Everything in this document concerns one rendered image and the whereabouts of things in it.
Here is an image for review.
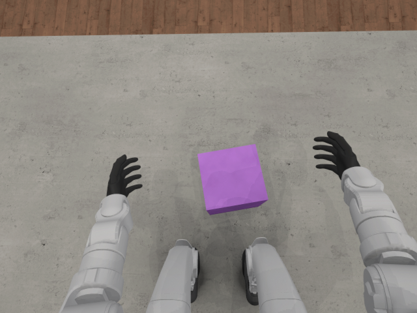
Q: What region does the right robot foot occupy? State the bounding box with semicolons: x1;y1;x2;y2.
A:
242;250;259;306

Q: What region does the left robot foot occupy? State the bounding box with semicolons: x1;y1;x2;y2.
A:
191;248;200;303

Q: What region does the right robot forearm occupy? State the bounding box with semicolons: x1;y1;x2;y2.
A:
341;166;417;267

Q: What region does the robot left hand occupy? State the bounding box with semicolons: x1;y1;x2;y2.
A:
107;155;143;197

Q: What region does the right robot upper arm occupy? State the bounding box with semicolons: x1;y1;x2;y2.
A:
364;263;417;313

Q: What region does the robot foot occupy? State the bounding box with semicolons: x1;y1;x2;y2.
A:
191;248;200;303
242;250;259;306

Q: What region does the left robot forearm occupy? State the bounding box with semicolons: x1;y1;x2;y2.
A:
59;194;134;313

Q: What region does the robot right hand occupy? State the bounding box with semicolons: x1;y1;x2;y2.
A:
313;131;360;179

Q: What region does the carton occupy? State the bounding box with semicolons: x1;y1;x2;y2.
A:
197;144;268;215

